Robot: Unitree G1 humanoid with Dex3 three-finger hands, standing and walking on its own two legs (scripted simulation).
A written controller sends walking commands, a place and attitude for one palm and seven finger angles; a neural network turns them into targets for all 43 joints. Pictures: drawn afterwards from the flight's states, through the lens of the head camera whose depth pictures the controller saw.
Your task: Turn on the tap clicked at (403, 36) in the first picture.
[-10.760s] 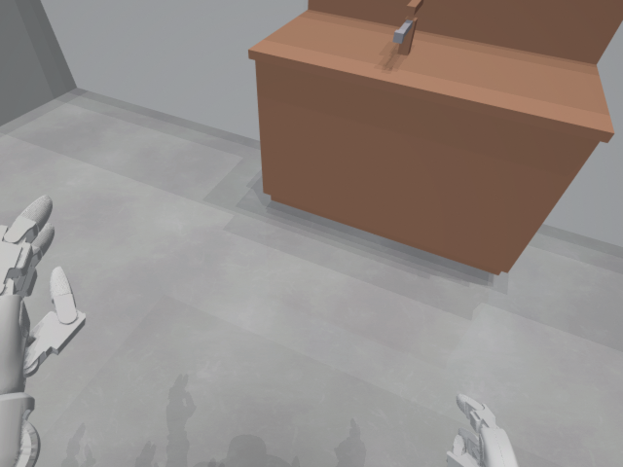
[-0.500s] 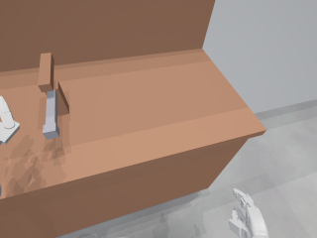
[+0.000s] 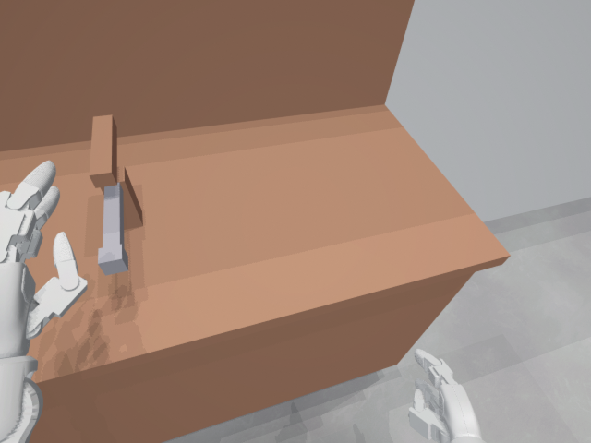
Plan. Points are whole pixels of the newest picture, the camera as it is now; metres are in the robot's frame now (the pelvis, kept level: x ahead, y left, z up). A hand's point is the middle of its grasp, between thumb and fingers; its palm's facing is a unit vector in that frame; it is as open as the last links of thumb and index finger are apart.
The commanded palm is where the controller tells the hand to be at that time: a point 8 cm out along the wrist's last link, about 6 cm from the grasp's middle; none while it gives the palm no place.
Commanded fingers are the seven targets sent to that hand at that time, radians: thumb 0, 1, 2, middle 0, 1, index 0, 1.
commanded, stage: look again from close up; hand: left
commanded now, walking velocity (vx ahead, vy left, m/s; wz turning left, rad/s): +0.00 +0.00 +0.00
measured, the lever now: (113, 259) +0.31 +0.27 +0.07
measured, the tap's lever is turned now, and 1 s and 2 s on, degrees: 0 0 0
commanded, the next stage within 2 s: shuffle to correct the standing spot in 0.24 s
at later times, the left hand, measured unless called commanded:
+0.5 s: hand (70, 290) +0.21 +0.25 +0.16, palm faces +0.39 -0.85 -0.36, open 7.4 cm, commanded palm +0.15 +0.27 +0.17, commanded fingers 0.00 0.90 0.90 -0.20 -0.30 -0.20 -0.30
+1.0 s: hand (94, 335) +0.18 +0.21 +0.15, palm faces +0.37 -0.85 -0.39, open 7.4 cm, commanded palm +0.12 +0.25 +0.17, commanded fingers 0.00 0.90 0.90 -0.20 -0.30 -0.20 -0.30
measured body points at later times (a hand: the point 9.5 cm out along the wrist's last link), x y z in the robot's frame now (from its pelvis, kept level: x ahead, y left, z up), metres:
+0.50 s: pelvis +0.00 -0.01 +0.00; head +0.02 +0.02 +0.45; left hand +0.19 +0.29 +0.18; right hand +0.19 -0.22 -0.06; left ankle +0.04 +0.09 -0.74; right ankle -0.01 -0.15 -0.74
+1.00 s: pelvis -0.04 -0.03 -0.01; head -0.02 -0.02 +0.44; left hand +0.15 +0.25 +0.17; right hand +0.11 -0.29 -0.09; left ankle -0.04 +0.06 -0.74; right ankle -0.01 -0.15 -0.74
